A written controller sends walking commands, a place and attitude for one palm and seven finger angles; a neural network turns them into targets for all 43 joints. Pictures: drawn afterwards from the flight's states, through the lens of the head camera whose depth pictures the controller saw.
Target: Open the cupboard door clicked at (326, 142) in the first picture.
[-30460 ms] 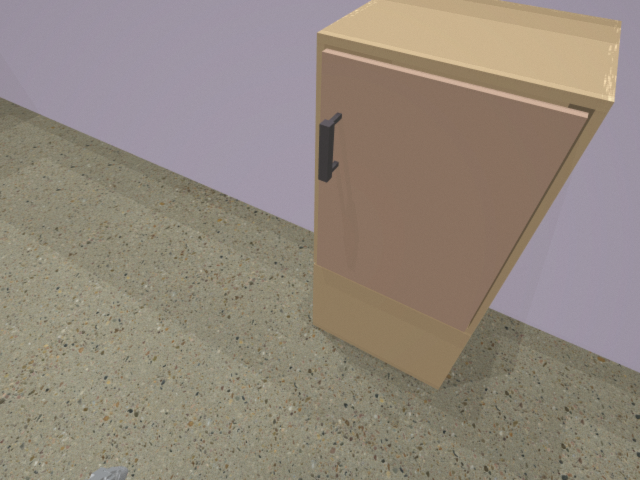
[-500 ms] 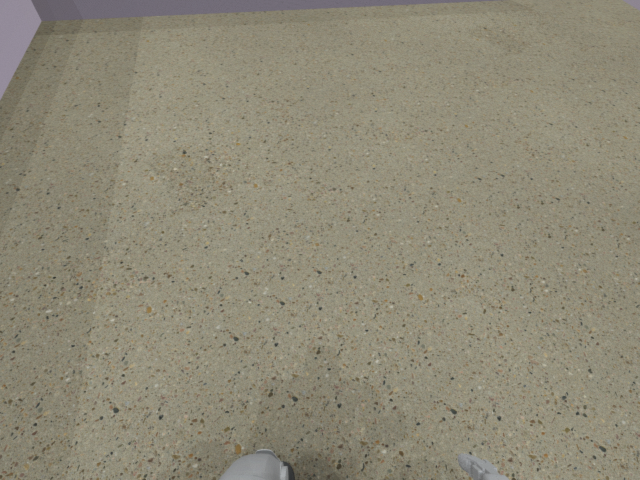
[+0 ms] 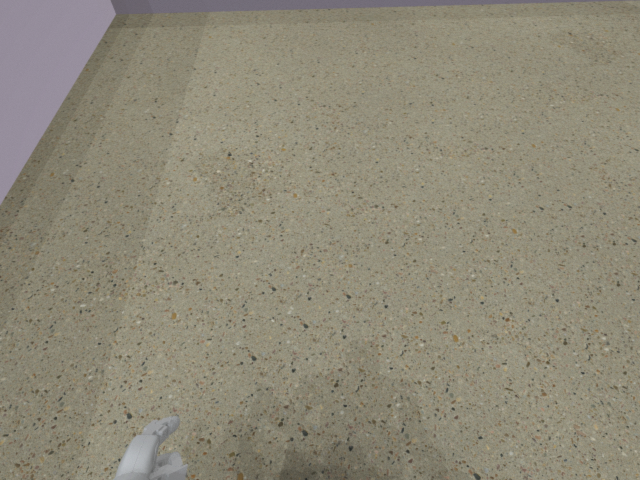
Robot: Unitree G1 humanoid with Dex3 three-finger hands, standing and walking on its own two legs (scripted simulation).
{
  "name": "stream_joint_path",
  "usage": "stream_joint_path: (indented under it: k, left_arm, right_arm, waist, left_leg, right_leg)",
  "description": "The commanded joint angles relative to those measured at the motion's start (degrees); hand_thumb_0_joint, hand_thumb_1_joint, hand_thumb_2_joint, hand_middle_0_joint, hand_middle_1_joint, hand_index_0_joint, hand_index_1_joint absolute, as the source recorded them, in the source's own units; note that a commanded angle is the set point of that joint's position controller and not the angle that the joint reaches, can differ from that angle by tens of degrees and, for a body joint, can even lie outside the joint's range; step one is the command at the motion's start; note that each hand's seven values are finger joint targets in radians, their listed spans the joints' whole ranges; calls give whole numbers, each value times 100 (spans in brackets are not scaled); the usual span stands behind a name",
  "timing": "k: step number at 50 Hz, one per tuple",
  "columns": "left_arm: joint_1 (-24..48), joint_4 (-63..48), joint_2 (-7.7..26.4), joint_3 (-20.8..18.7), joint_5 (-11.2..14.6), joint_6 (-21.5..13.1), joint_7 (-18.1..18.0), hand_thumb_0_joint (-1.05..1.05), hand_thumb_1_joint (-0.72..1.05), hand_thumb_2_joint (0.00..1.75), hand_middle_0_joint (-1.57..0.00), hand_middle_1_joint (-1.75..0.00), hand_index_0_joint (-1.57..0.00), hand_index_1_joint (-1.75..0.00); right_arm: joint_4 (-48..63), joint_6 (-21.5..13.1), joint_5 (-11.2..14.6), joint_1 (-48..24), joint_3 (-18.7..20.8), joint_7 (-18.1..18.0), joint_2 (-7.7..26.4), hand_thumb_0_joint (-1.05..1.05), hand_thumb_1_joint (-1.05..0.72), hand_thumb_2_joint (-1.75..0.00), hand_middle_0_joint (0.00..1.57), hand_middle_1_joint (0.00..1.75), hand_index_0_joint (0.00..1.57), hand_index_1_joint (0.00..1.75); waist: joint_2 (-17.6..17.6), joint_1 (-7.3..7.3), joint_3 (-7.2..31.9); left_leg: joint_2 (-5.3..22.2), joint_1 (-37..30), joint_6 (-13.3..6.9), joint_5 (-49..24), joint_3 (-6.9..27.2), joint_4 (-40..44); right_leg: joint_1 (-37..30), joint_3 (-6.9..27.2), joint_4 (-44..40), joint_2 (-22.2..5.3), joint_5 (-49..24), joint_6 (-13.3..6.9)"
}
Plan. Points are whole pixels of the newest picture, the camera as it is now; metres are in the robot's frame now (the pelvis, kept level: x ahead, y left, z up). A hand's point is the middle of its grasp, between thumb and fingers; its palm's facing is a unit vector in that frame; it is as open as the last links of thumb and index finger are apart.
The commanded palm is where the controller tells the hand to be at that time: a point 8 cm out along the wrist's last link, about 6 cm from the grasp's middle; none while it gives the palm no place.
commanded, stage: turn to face it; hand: left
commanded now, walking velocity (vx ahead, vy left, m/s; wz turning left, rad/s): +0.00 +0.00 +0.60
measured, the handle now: out of the picture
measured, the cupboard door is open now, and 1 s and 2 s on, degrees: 38 38 38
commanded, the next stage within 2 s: none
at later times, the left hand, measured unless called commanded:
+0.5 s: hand out of the picture -0.05 +0.22 -0.19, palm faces +0.37 -0.89 -0.26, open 7.3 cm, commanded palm none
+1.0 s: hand out of the picture +0.05 +0.21 -0.14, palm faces +0.53 -0.80 -0.27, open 7.4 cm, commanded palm none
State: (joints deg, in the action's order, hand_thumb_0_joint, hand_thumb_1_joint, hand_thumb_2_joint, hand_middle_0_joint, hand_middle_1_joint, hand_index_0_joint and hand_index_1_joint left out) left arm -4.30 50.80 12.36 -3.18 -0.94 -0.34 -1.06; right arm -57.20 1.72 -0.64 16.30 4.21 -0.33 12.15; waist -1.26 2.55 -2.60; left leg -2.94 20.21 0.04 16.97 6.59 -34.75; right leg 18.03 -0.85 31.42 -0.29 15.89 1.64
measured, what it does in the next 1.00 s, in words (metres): steps on the spot, turning left: left foot, then right foot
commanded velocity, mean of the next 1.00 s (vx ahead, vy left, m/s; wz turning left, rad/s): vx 0.00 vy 0.00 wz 0.60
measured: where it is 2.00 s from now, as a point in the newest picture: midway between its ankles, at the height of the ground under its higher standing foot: outside the picture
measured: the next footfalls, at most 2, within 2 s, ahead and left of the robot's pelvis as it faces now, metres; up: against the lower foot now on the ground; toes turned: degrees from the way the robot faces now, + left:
left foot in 0.44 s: +0.04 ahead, +0.11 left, +0.00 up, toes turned +25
right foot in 0.98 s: +0.12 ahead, -0.10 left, +0.00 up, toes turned +35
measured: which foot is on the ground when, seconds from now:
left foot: up 0.00-0.42, down 0.44-0.98, up 1.00-1.00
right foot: down 0.00-0.44, up 0.46-0.96, down 0.98-1.00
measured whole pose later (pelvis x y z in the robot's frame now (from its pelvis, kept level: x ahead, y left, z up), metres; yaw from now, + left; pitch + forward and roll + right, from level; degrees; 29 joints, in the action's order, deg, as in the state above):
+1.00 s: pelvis +0.04 -0.03 +0.00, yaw +35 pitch +2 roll +1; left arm -5.6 49.0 11.4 -2.5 -0.9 0.9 -1.2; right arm -55.0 3.1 -0.5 14.1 4.7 0.1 12.9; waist -2.1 2.4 -4.8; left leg -5.0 22.6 0.1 17.2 7.6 -35.5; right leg 15.5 -0.4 31.5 0.5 19.0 0.7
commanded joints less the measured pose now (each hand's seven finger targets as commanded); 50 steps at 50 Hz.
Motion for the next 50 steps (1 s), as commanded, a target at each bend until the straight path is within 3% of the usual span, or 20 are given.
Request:
stream_joint_path:
  k: [1, 2, 3, 6, 17, 19, 20, 21, 22, 23, 24, 26, 30, 35, 41, 46, 47, 48, 49, 50]
  left_arm:
    - [-1140, -125, 1276, -213, -35, -124, -141, 0, 90, 90, -20, -30, -20, -30]
    - [-776, -149, 890, -173, -31, -140, -187, 0, 90, 90, -20, -30, -20, -30]
    - [-622, -193, 827, -122, -5, -102, -163, 0, 90, 90, -20, -30, -20, -30]
    - [-687, -227, 751, -90, -2, -112, -129, 0, 90, 90, -20, -30, -20, -30]
    - [-1344, -102, 1122, -217, -89, -68, -83, 0, 90, 90, -20, -30, -20, -30]
    - [-1216, -141, 1267, -254, -60, -71, -52, 0, 90, 90, -20, -30, -20, -30]
    - [-1109, -159, 1300, -264, -24, -75, -32, 0, 90, 90, -20, -30, -20, -30]
    - [-987, -259, 1174, -242, 20, -59, 3, 0, 90, 90, -20, -30, -20, -30]
    - [-719, -538, 713, -104, 63, -44, 50, 0, 90, 90, -20, -30, -20, -30]
    - [-476, -691, 822, -106, 13, 85, -20, 0, 90, 90, -20, -30, -20, -30]
    - [-490, -671, 865, -125, -10, 126, -52, 0, 90, 90, -20, -30, -20, -30]
    - [-519, -394, 837, -174, -34, 183, -21, 0, 90, 90, -20, -30, -20, -30]
    - [-931, -154, 764, -197, -57, 236, 52, 0, 90, 90, -20, -30, -20, -30]
    - [-675, -280, 698, -183, -54, 221, 33, 0, 90, 90, -20, -30, -20, -30]
    - [-126, -537, 561, -131, 1, 148, 4, 0, 90, 90, -20, -30, -20, -30]
    - [-634, -435, 557, -141, 69, 79, -51, 0, 90, 90, -20, -30, -20, -30]
    - [-873, -372, 659, -164, 67, 27, -70, 0, 90, 90, -20, -30, -20, -30]
    - [-1072, -322, 957, -232, 27, -23, -113, 0, 90, 90, -20, -30, -20, -30]
    - [-1052, -338, 1409, -309, -54, -31, -156, 0, 90, 90, -20, -30, -20, -30]
    - [-945, -381, 1340, -232, -31, -16, -166, 0, 90, 90, -20, -30, -20, -30]
  right_arm:
    - [681, -83, -22, -196, 189, -7, 705, 0, -90, -90, 20, 30, 20, 30]
    - [563, 0, -33, -197, 211, 13, 656, 0, -90, -90, 20, 30, 20, 30]
    - [504, 65, -30, -318, 183, 51, 603, 0, -90, -90, 20, 30, 20, 30]
    - [589, 136, -25, -579, 110, 143, 484, 0, -90, -90, 20, 30, 20, 30]
    - [1003, 89, 10, -1486, -4, 230, 469, 0, -90, -90, 20, 30, 20, 30]
    - [965, 63, -1, -1131, 31, 205, 619, 0, -90, -90, 20, 30, 20, 30]
    - [891, 32, -22, -749, 75, 197, 766, 0, -90, -90, 20, 30, 20, 30]
    - [759, -15, -54, -224, 197, 178, 1215, 0, -90, -90, 20, 30, 20, 30]
    - [738, -52, -70, 179, 371, 142, 1889, 0, -90, -90, 20, 30, 20, 30]
    - [631, 5, 1, 345, 345, 89, 1974, 0, -90, -90, 20, 30, 20, 30]
    - [710, 3, -16, 26, 289, 53, 1784, 0, -90, -90, 20, 30, 20, 30]
    - [918, -33, -44, -689, 215, -31, 1477, 0, -90, -90, 20, 30, 20, 30]
    - [959, -113, -19, -849, 132, -19, 1299, 0, -90, -90, 20, 30, 20, 30]
    - [858, -124, -27, -574, 159, 3, 1240, 0, -90, -90, 20, 30, 20, 30]
    - [724, -96, -82, -209, 228, -23, 1232, 0, -90, -90, 20, 30, 20, 30]
    - [787, -32, -57, -443, 279, -36, 1169, 0, -90, -90, 20, 30, 20, 30]
    - [810, -32, -13, -513, 270, -26, 1078, 0, -90, -90, 20, 30, 20, 30]
    - [819, -44, 47, -446, 244, 8, 800, 0, -90, -90, 20, 30, 20, 30]
    - [929, -52, 63, -421, 205, 14, 480, 0, -90, -90, 20, 30, 20, 30]
    - [872, -9, -26, -476, 257, 32, 848, 0, -90, -90, 20, 30, 20, 30]
  waist:
    - [1211, -490, 902]
    - [1500, -287, 671]
    - [1202, -191, 413]
    - [1191, -157, 189]
    - [1485, -472, 413]
    - [1313, -236, 583]
    - [1130, 13, 779]
    - [231, 336, 1175]
    - [-1656, 532, 1303]
    - [-1118, 491, 1383]
    - [-629, 306, 1065]
    - [-948, 18, 462]
    - [-421, -283, 340]
    - [-527, -213, 387]
    - [-736, -24, 604]
    - [-883, -258, 834]
    - [-598, -390, 920]
    - [256, -472, 1049]
    - [1956, -510, 911]
    - [1409, -451, 692]
  left_leg:
    - [211, 1517, 261, 1972, -281, -3243]
    - [383, 1628, 302, 1636, -211, -3580]
    - [462, 1589, 376, 1227, -362, -3816]
    - [495, 1493, 444, 733, -654, -3515]
    - [348, 517, 254, 797, -1350, -841]
    - [209, -205, 143, 374, -1513, -166]
    - [190, -926, 61, -238, -1492, 491]
    - [860, -2208, -230, -1592, -743, 910]
    - [2618, -2934, -1114, -4235, 1637, 1105]
    - [2933, -2720, -1538, -5004, 1623, 1043]
    - [2725, -2226, -1465, -3941, 1088, 1167]
    - [2031, -1329, -1108, -2780, 803, 1436]
    - [1532, -912, -811, -2077, 439, 1705]
    - [1463, -984, -931, -1521, 818, 1767]
    - [1462, -1234, -1038, -2162, 1398, 1403]
    - [1177, -680, -811, -2574, 1646, 952]
    - [997, -279, -614, -2227, 1561, 694]
    - [598, 654, -275, -939, 1126, 86]
    - [-298, 1745, 247, 1542, -195, -1359]
    - [-52, 1518, 225, 1909, -170, -2698]
  right_leg:
    - [-1801, 1783, -970, -2882, -3621, -1225]
    - [-1569, 1420, -1038, -2562, -3613, -1103]
    - [-1368, 912, -967, -2156, -3637, -948]
    - [-1217, 14, -966, -1776, -3798, -622]
    - [-1799, -562, -360, -2023, -4416, -676]
    - [-1507, -775, 106, -2068, -4415, -551]
    - [-1187, -973, 718, -1966, -4128, -367]
    - [-129, -1180, 1871, -1682, -2625, -59]
    - [1583, -1018, 3407, -704, 1972, 355]
    - [1805, -107, 3897, -676, 2233, 278]
    - [1736, 8, 3854, -808, 2001, 269]
    - [1674, 156, 3862, -756, 1219, 346]
    - [1426, 139, 3719, -606, 317, 428]
    - [1463, 170, 3136, -502, 275, 483]
    - [1115, 162, 1945, -214, 820, 385]
    - [-392, 63, 124, 114, 342, 212]
    - [-1108, 99, -708, 22, -293, 182]
    - [-2175, 829, -1363, -831, -561, -33]
    - [-2525, 2378, -1539, -2494, -1364, -723]
    - [-1548, 2158, -1433, -2901, -1997, -1125]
